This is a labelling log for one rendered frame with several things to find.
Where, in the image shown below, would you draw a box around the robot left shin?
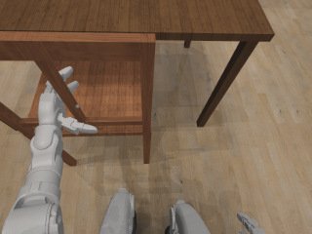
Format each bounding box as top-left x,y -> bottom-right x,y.
110,188 -> 134,234

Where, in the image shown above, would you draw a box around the left robot forearm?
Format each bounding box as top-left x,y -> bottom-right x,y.
0,124 -> 64,234

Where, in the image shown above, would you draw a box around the chair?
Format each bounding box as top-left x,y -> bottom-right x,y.
0,31 -> 156,167

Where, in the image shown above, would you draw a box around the robot left hand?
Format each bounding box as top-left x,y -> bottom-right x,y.
38,66 -> 98,135

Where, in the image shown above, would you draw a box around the left robot upper arm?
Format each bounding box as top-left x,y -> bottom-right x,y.
3,203 -> 64,234

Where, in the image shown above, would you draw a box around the robot right shin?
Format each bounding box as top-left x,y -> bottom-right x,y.
170,200 -> 185,234

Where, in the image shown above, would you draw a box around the table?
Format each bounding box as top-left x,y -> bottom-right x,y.
0,0 -> 275,131

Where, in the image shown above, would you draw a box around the robot right hand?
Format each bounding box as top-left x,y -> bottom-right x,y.
237,213 -> 266,234

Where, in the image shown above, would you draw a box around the robot shin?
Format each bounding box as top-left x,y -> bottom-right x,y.
170,200 -> 185,234
110,188 -> 134,234

